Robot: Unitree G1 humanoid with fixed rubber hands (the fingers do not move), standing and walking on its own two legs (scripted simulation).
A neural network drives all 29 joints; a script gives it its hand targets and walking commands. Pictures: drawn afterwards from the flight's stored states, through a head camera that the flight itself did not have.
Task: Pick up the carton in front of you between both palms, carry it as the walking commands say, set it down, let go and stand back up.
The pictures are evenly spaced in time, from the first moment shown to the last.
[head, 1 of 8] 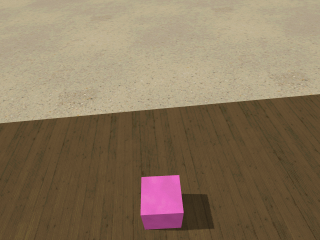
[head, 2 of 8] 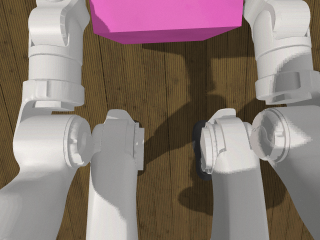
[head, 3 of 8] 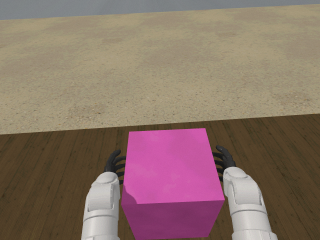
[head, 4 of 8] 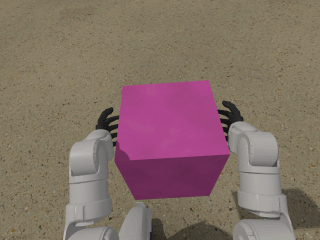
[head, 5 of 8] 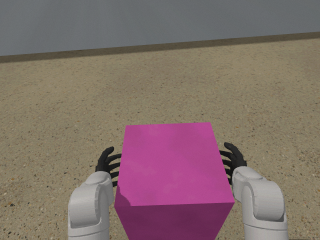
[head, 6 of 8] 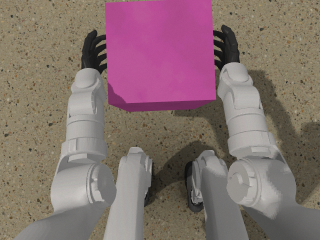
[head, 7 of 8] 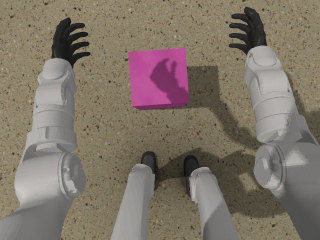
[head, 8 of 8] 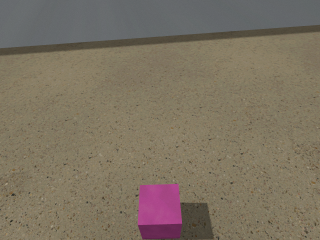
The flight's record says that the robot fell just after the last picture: no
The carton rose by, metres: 0.69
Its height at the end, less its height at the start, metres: -0.09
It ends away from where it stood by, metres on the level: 3.41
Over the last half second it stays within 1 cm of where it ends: yes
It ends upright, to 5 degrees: yes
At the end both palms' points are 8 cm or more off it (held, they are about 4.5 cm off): yes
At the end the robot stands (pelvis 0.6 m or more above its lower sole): yes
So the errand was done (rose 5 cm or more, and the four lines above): yes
